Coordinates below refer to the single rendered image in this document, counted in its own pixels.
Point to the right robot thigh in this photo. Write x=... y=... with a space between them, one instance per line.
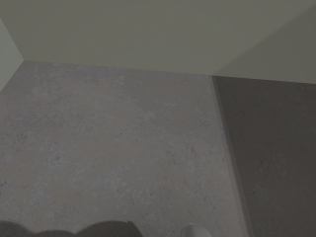
x=193 y=230

